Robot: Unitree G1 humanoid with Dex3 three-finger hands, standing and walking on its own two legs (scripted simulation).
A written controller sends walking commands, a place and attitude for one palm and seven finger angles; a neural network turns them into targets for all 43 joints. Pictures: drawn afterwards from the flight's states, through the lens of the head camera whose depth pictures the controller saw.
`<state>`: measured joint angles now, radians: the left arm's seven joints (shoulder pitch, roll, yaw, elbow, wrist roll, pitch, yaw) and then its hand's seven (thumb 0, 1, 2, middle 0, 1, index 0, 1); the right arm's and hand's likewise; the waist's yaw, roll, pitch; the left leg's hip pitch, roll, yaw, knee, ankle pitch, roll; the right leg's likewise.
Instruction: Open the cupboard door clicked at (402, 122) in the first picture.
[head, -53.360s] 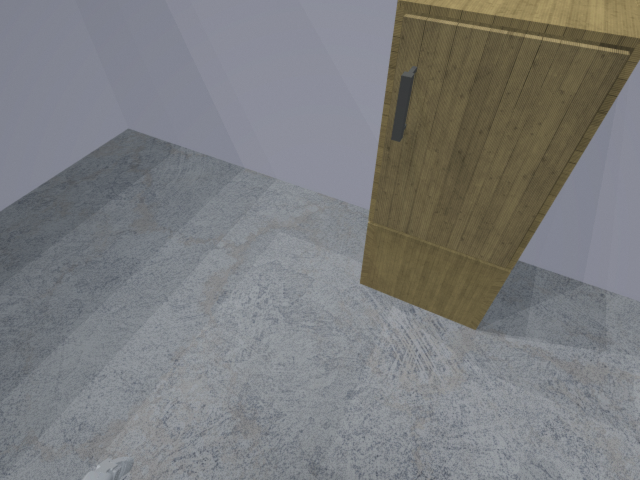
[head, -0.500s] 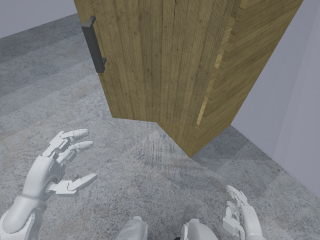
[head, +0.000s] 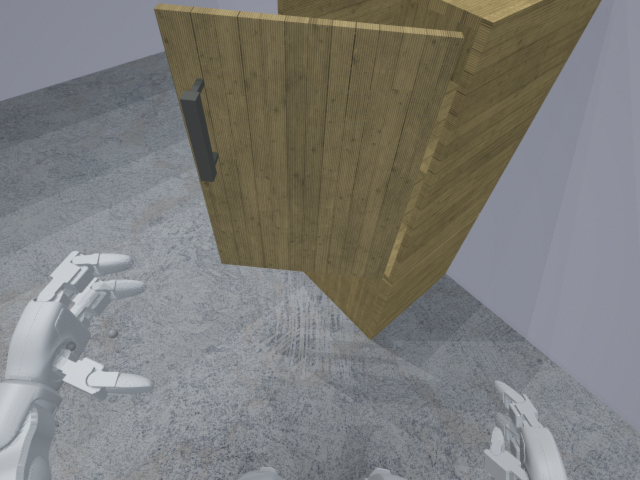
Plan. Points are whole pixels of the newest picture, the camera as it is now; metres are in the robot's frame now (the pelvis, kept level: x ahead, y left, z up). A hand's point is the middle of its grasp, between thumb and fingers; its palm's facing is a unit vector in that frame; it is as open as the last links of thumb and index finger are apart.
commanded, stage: raise the hand with hooked fingers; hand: left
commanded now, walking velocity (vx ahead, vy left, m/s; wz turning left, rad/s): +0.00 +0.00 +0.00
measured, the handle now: (203, 132) +0.60 +0.23 +0.08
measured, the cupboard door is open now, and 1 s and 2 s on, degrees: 44 44 44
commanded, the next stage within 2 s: move the hooked fingers beside the handle in 0.88 s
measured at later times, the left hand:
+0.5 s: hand (83, 275) +0.31 +0.29 +0.10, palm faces -0.01 -1.00 -0.03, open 14.0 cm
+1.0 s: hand (100, 286) +0.30 +0.27 +0.10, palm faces +0.01 -1.00 -0.03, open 14.0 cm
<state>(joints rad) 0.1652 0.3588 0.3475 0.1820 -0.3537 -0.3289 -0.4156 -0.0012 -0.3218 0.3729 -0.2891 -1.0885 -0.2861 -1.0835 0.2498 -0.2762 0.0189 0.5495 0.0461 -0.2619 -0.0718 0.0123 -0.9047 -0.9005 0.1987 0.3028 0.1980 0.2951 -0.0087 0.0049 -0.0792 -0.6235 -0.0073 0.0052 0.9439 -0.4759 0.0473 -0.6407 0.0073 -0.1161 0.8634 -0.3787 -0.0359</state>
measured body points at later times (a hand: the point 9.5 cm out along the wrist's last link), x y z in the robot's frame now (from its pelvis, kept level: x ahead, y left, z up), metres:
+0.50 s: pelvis +0.01 +0.01 +0.02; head +0.06 +0.02 +0.46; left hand +0.30 +0.34 +0.10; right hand +0.16 -0.24 -0.07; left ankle +0.00 +0.08 -0.69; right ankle +0.03 -0.10 -0.69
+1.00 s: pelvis +0.01 -0.01 +0.02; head +0.05 +0.00 +0.47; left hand +0.29 +0.32 +0.10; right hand +0.16 -0.25 -0.06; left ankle +0.00 +0.08 -0.69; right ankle +0.03 -0.10 -0.69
